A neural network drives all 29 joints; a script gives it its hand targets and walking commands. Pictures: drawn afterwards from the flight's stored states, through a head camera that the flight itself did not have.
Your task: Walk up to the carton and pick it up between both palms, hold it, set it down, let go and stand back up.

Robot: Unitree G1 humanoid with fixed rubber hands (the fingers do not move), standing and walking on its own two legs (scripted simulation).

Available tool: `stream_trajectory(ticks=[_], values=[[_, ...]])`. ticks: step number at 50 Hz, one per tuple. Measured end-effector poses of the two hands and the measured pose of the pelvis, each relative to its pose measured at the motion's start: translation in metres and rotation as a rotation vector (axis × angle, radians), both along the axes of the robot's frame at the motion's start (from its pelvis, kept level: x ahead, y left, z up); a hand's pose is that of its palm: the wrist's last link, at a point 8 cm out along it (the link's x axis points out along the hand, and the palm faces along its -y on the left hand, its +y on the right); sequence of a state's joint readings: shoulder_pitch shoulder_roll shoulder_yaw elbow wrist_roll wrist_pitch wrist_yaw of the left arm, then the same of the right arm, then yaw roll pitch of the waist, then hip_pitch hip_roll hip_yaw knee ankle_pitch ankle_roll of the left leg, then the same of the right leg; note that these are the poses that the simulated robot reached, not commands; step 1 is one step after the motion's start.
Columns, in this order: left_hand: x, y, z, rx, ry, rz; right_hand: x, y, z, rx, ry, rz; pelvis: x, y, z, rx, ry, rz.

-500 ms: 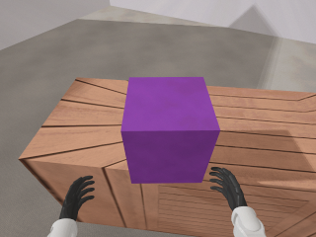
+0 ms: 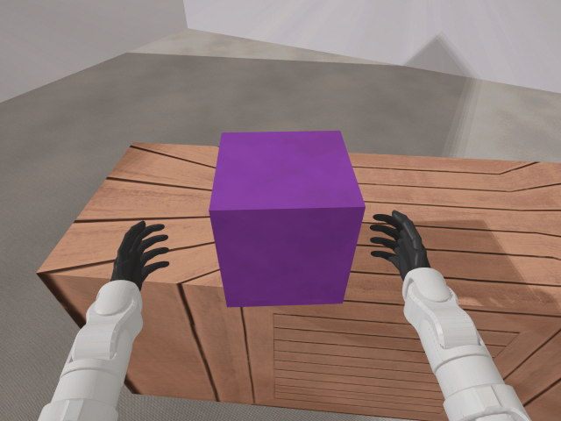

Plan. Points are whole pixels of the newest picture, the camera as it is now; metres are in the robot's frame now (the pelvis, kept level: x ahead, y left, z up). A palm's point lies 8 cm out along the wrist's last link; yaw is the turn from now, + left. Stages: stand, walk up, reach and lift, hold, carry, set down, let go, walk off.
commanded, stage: reach and lift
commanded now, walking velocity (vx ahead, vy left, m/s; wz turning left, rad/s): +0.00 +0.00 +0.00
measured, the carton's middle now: (283, 219) +0.47 -0.02 +0.03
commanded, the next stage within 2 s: none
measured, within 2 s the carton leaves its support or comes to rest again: neither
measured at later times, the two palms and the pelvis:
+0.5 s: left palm (115, 189) +0.38 +0.22 +0.18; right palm (404, 170) +0.39 -0.18 +0.19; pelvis +0.00 +0.03 +0.00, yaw +0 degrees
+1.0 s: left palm (127, 168) +0.41 +0.21 +0.19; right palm (404, 155) +0.42 -0.19 +0.20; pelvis -0.02 +0.03 +0.00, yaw -1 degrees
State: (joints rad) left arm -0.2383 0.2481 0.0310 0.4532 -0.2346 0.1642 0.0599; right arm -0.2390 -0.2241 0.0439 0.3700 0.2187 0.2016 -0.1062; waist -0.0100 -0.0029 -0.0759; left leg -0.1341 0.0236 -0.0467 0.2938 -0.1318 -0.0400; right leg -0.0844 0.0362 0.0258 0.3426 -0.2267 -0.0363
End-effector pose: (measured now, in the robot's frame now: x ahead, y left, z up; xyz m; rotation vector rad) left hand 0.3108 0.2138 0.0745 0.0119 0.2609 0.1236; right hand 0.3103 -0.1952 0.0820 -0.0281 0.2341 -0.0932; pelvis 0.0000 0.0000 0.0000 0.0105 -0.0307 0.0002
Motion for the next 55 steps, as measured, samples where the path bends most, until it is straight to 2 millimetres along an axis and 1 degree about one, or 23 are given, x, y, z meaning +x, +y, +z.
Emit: stream_trajectory(ticks=[5, 10, 14, 18, 22, 26, 31, 36, 40, 43, 47, 51, 55], values=[[0.024, 0.001, 0.035, -0.004, -0.04, -0.004, 0.023, 0.005, 0.03, 0.0, -0.027, -0.006, -0.011, 0.004, -0.001, -0.005, 0.026, 0.0], [0.048, 0.001, 0.064, 0.002, -0.029, -0.015, 0.049, 0.012, 0.057, -0.007, -0.016, 0.002, -0.015, 0.011, -0.001, -0.009, 0.055, -0.003], [0.062, 0.002, 0.075, 0.009, 0.008, -0.016, 0.066, 0.016, 0.071, -0.012, 0.015, 0.011, -0.012, 0.016, 0.0, -0.01, 0.073, -0.005], [0.071, 0.005, 0.084, 0.012, 0.019, -0.013, 0.078, 0.017, 0.083, -0.015, 0.023, 0.022, -0.008, 0.021, 0.002, -0.011, 0.087, -0.006], [0.074, 0.008, 0.095, 0.015, 0.008, -0.009, 0.084, 0.015, 0.097, -0.022, 0.008, 0.032, -0.003, 0.024, 0.004, -0.011, 0.093, -0.007], [0.074, 0.009, 0.105, 0.02, 0.002, -0.007, 0.084, 0.009, 0.11, -0.028, -0.001, 0.039, -0.001, 0.026, 0.005, -0.012, 0.087, -0.009], [0.07, 0.008, 0.109, 0.018, 0.013, -0.003, 0.08, 0.0, 0.114, -0.024, 0.019, 0.037, -0.005, 0.026, 0.005, -0.013, 0.076, -0.012], [0.071, 0.006, 0.105, 0.007, 0.028, 0.007, 0.078, -0.006, 0.107, -0.015, 0.043, 0.03, -0.014, 0.024, 0.005, -0.014, 0.08, -0.018], [0.076, 0.005, 0.101, -0.003, 0.03, 0.015, 0.081, -0.006, 0.103, -0.01, 0.036, 0.021, -0.022, 0.024, 0.003, -0.015, 0.103, -0.023], [0.082, 0.002, 0.102, -0.007, 0.019, 0.018, 0.087, -0.003, 0.105, -0.009, 0.019, 0.015, -0.025, 0.024, 0.002, -0.015, 0.131, -0.026], [0.093, -0.002, 0.11, -0.01, 0.003, 0.017, 0.098, 0.003, 0.111, -0.01, 0.003, 0.013, -0.026, 0.025, 0.001, -0.014, 0.168, -0.026], [0.105, -0.005, 0.119, -0.01, 0.008, 0.018, 0.112, 0.007, 0.119, -0.012, 0.01, 0.011, -0.021, 0.025, 0.0, -0.012, 0.194, -0.023], [0.117, -0.005, 0.122, -0.004, 0.026, 0.02, 0.124, 0.009, 0.123, -0.011, 0.028, 0.011, -0.012, 0.025, 0.002, -0.01, 0.203, -0.021]])
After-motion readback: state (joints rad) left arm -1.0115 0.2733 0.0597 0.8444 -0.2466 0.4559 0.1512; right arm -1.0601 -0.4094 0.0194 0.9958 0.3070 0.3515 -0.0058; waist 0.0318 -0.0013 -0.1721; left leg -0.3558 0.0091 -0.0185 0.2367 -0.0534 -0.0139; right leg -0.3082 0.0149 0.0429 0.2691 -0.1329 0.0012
